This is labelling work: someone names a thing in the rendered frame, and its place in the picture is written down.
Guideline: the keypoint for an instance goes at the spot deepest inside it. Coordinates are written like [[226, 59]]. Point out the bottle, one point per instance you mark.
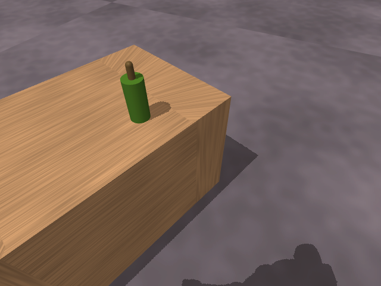
[[134, 90]]

